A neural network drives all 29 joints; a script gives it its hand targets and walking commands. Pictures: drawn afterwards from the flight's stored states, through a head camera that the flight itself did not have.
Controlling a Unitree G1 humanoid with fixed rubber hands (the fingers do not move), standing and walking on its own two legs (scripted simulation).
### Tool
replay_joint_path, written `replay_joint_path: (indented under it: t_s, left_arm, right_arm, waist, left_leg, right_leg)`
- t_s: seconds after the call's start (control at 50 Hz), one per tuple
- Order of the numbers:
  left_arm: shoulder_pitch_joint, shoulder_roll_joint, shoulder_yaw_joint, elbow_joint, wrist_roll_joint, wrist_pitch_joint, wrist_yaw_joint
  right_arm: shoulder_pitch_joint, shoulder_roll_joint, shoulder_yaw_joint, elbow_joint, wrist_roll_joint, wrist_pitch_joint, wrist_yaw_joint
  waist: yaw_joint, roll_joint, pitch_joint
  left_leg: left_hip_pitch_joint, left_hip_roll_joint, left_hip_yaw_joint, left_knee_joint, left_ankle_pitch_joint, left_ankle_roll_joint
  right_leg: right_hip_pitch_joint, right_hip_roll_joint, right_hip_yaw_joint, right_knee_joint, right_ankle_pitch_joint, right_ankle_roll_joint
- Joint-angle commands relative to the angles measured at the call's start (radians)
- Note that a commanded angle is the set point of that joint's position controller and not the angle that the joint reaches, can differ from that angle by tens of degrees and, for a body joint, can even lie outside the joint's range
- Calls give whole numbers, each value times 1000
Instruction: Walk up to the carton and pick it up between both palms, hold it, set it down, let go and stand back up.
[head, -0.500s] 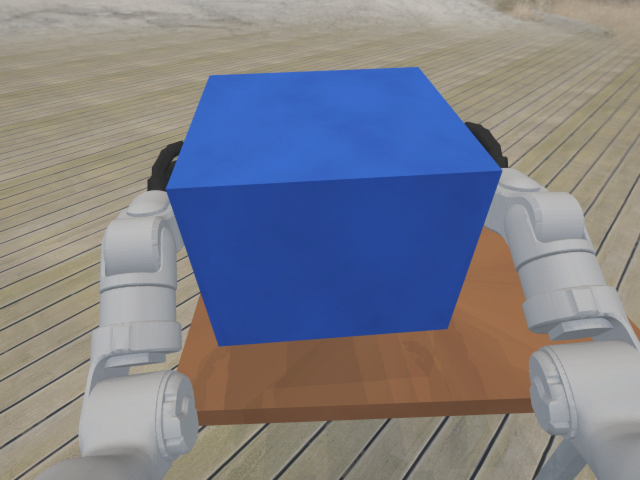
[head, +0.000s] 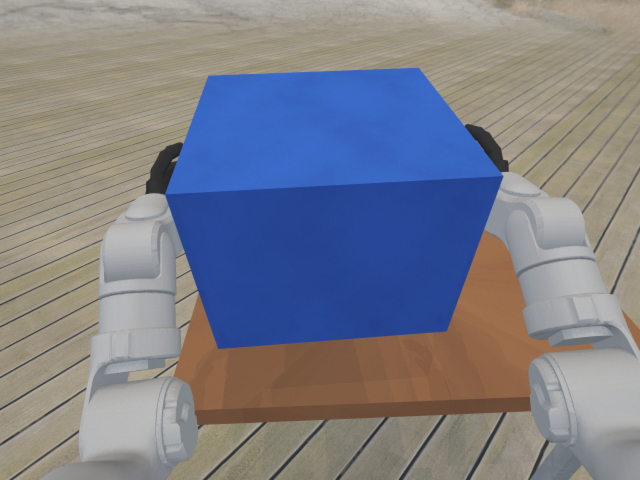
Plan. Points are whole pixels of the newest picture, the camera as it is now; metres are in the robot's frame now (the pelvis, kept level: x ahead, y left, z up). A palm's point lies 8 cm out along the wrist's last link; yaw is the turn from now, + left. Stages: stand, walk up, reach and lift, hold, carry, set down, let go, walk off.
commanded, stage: hold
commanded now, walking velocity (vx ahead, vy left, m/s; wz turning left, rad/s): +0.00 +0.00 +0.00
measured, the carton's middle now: (324, 200) +0.41 +0.00 +0.22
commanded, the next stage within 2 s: none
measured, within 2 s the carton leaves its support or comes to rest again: neither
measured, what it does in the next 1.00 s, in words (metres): stands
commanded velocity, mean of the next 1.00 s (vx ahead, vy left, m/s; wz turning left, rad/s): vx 0.00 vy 0.00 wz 0.00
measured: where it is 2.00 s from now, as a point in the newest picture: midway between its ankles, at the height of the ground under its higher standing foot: outside the picture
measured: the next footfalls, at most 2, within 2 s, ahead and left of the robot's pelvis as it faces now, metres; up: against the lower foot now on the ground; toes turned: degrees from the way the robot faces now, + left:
none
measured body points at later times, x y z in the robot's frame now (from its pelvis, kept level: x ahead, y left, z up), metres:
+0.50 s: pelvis +0.00 +0.00 +0.00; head -0.08 +0.01 +0.44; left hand +0.38 +0.19 +0.24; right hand +0.37 -0.19 +0.26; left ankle +0.02 +0.12 -0.75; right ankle +0.02 -0.12 -0.75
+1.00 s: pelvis +0.00 +0.00 +0.00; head -0.08 +0.02 +0.44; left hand +0.38 +0.20 +0.24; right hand +0.37 -0.19 +0.25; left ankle +0.02 +0.12 -0.75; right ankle +0.02 -0.12 -0.75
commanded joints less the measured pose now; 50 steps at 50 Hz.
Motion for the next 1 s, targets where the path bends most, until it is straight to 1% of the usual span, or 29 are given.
replay_joint_path:
  t_s: [0.0, 0.52, 0.54, 0.56, 0.58, 0.64, 0.66, 0.7, 0.74, 0.78, 0.8, 0.84, 0.86, 0.88, 0.9, 0.92, 0.94, 0.98]
  left_arm:
    - [-894, -620, -454, -292, -208, -101, -159]
    - [-902, -612, -443, -275, -204, -106, -164]
    - [-929, -595, -433, -259, -207, -113, -165]
    - [-918, -598, -431, -257, -211, -114, -167]
    - [-922, -596, -439, -254, -213, -116, -168]
    - [-930, -611, -453, -277, -222, -124, -160]
    - [-925, -616, -457, -282, -226, -125, -157]
    - [-923, -612, -446, -261, -216, -124, -154]
    - [-928, -622, -452, -259, -214, -123, -153]
    - [-932, -623, -450, -252, -212, -122, -154]
    - [-939, -629, -459, -253, -217, -123, -153]
    - [-940, -632, -455, -247, -216, -126, -152]
    - [-931, -642, -459, -250, -220, -127, -150]
    - [-932, -639, -464, -255, -220, -127, -148]
    - [-935, -640, -461, -261, -222, -128, -146]
    - [-950, -640, -466, -272, -223, -131, -144]
    - [-946, -638, -462, -263, -221, -128, -143]
    - [-952, -640, -458, -240, -219, -128, -143]
  right_arm:
    - [-856, 633, 309, -389, 213, -70, 165]
    - [-863, 643, 308, -382, 212, -72, 160]
    - [-858, 654, 293, -315, 190, -68, 156]
    - [-863, 662, 303, -332, 194, -76, 154]
    - [-862, 659, 297, -327, 193, -78, 151]
    - [-879, 665, 309, -359, 203, -87, 149]
    - [-882, 666, 318, -374, 208, -90, 149]
    - [-879, 660, 311, -349, 205, -87, 150]
    - [-868, 652, 302, -327, 199, -89, 153]
    - [-871, 654, 297, -313, 194, -90, 156]
    - [-876, 650, 295, -313, 195, -93, 158]
    - [-881, 654, 296, -307, 192, -95, 160]
    - [-890, 656, 303, -327, 198, -100, 161]
    - [-884, 649, 300, -325, 200, -99, 161]
    - [-883, 651, 302, -327, 200, -100, 161]
    - [-871, 648, 294, -309, 197, -97, 162]
    - [-881, 644, 293, -316, 196, -101, 164]
    - [-886, 645, 284, -292, 188, -103, 168]
  waist:
    - [-5, 43, -412]
    - [-7, 36, -413]
    - [-17, 5, -381]
    - [-8, -2, -404]
    - [-15, 9, -403]
    - [-9, 38, -434]
    - [-7, 36, -444]
    - [-4, 32, -413]
    - [-11, 51, -397]
    - [-8, 47, -386]
    - [-12, 58, -393]
    - [-9, 51, -391]
    - [-4, 51, -410]
    - [-11, 60, -411]
    - [-8, 54, -415]
    - [-16, 63, -413]
    - [-8, 64, -411]
    - [-8, 60, -387]
  left_leg:
    - [70, -13, 19, -44, 153, -21]
    - [63, -18, 20, -46, 141, -14]
    - [68, -21, 30, -41, 139, -11]
    - [76, -24, 31, -35, 150, -9]
    - [81, -25, 30, -36, 147, -12]
    - [96, -25, 27, -25, 185, -20]
    - [98, -25, 27, -21, 199, -20]
    - [95, -23, 28, -30, 172, -18]
    - [99, -19, 26, -34, 168, -23]
    - [90, -17, 27, -42, 145, -21]
    - [92, -14, 23, -42, 145, -24]
    - [92, -14, 24, -41, 148, -22]
    - [99, -14, 24, -34, 166, -23]
    - [107, -15, 24, -32, 176, -27]
    - [106, -14, 24, -30, 182, -27]
    - [111, -12, 22, -34, 174, -30]
    - [108, -12, 23, -36, 164, -29]
    - [95, -8, 22, -44, 130, -24]
  right_leg:
    - [228, 3, 4, 24, 224, -3]
    - [237, -2, 6, 25, 235, 3]
    - [224, -3, 11, 28, 220, 19]
    - [236, -3, 10, 31, 232, 23]
    - [229, -4, 10, 29, 226, 23]
    - [233, 0, 7, 33, 249, 20]
    - [241, 4, 5, 35, 263, 22]
    - [218, 4, 2, 29, 230, 21]
    - [204, 2, 4, 26, 215, 15]
    - [203, 1, 5, 22, 189, 12]
    - [202, 2, 4, 24, 190, 10]
    - [201, 4, 2, 25, 190, 11]
    - [205, 6, 2, 28, 206, 11]
    - [205, 7, 2, 28, 214, 10]
    - [206, 9, 0, 30, 217, 11]
    - [199, 9, -1, 30, 207, 10]
    - [195, 8, -1, 26, 191, 8]
    - [179, 4, 0, 22, 164, 8]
